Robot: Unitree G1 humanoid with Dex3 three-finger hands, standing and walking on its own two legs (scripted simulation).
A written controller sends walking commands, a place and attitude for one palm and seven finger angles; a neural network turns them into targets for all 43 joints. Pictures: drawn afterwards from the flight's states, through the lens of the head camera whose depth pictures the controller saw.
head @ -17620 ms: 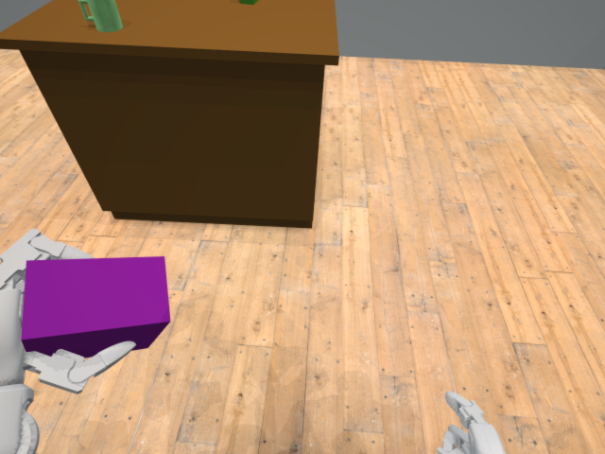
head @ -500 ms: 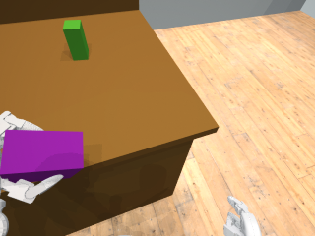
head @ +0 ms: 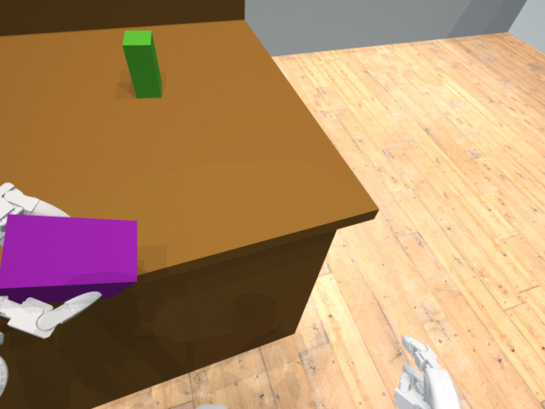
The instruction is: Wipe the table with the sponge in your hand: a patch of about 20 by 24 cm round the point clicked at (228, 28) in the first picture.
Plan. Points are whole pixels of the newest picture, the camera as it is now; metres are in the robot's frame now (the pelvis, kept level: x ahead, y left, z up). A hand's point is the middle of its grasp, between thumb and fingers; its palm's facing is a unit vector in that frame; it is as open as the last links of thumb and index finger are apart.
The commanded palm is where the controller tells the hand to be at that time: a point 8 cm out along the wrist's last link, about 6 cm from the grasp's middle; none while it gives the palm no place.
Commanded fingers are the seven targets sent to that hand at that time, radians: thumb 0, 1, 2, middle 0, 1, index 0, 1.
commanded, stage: come to a stop and stand still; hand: left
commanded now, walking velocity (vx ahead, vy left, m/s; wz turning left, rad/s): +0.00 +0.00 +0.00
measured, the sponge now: (87, 263) +0.23 +0.24 +0.13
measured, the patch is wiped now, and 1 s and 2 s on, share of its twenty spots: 0.00 0.00 0.00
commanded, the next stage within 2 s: look again from close up in 0.78 s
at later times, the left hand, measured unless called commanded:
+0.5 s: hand (78, 249) +0.24 +0.25 +0.14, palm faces +0.33 -0.85 -0.40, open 10.6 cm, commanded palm +0.18 +0.29 +0.18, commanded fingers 0.00 0.10 1.30 -1.20 -1.60 -1.20 -1.60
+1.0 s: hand (52, 258) +0.22 +0.27 +0.16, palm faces +0.43 -0.82 -0.37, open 10.6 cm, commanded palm +0.16 +0.29 +0.18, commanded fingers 0.00 0.10 1.30 -1.20 -1.60 -1.20 -1.60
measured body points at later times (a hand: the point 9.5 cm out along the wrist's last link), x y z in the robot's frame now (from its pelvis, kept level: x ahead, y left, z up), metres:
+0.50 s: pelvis +0.02 +0.01 +0.00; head +0.06 +0.03 +0.45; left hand +0.22 +0.30 +0.16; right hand +0.19 -0.23 -0.08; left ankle +0.07 +0.10 -0.74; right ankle +0.00 -0.17 -0.74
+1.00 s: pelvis +0.01 +0.01 +0.00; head +0.04 +0.03 +0.45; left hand +0.19 +0.31 +0.18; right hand +0.21 -0.20 -0.07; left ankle +0.07 +0.10 -0.74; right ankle +0.00 -0.17 -0.74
